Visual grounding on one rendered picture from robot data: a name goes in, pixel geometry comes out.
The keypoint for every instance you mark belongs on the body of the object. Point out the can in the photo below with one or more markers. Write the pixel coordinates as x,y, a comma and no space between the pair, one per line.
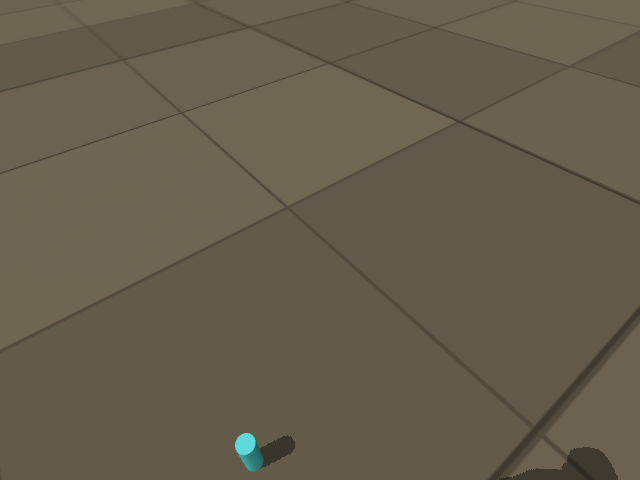
248,450

